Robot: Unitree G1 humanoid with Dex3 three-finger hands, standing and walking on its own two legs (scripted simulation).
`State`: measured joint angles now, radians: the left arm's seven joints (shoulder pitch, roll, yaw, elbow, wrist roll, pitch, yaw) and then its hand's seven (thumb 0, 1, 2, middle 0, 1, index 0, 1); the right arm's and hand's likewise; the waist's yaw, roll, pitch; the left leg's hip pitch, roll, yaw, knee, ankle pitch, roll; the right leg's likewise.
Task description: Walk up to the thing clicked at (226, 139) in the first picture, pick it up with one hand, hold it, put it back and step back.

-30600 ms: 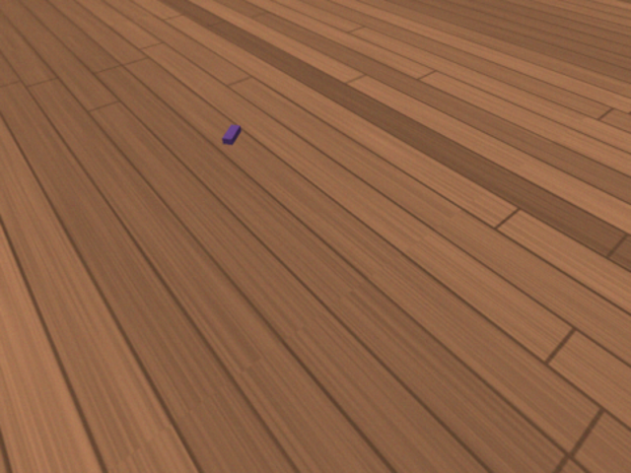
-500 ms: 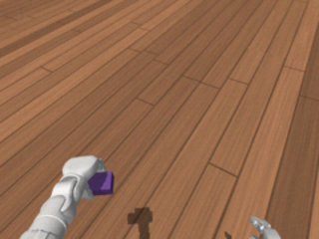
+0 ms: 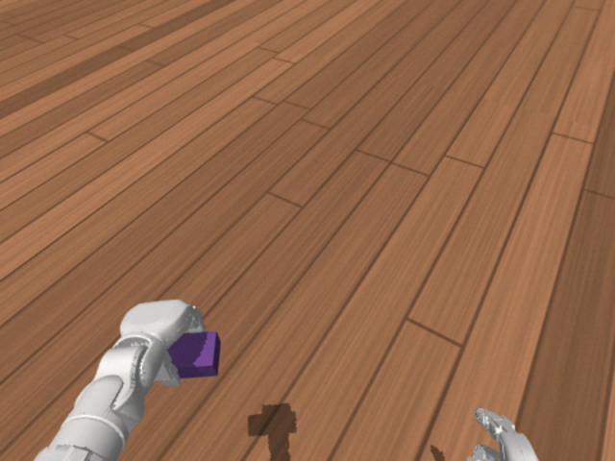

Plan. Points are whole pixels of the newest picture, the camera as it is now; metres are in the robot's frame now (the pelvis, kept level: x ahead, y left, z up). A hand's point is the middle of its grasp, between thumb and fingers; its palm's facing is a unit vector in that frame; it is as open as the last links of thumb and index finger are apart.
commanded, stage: hold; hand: left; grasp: from above
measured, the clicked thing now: (170, 356) +0.29 +0.23 -0.08
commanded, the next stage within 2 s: crouch in 0.38 s
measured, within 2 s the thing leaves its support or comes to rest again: neither
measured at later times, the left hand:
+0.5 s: hand (169, 350) +0.29 +0.22 -0.04, palm faces -0.47 -0.06 -0.88, open 8.3 cm
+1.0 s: hand (190, 378) +0.30 +0.23 -0.19, palm faces -0.45 +0.03 -0.89, open 8.3 cm
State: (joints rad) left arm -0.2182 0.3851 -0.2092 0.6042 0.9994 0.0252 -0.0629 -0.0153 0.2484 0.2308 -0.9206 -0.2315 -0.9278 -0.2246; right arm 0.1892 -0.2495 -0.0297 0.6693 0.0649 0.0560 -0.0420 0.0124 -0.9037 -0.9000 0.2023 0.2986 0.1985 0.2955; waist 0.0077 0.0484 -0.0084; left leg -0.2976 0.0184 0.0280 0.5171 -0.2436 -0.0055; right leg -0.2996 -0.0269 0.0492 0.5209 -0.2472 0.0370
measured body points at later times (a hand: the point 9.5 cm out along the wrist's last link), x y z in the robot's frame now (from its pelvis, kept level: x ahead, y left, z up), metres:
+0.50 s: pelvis +0.00 +0.00 +0.00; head +0.01 -0.02 +0.45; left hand +0.31 +0.22 +0.01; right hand +0.14 -0.26 -0.12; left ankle +0.02 +0.12 -0.73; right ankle +0.02 -0.14 -0.73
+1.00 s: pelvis -0.02 +0.00 -0.08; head +0.08 +0.01 +0.36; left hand +0.32 +0.23 -0.14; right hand +0.08 -0.29 -0.19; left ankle +0.02 +0.12 -0.73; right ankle +0.02 -0.14 -0.73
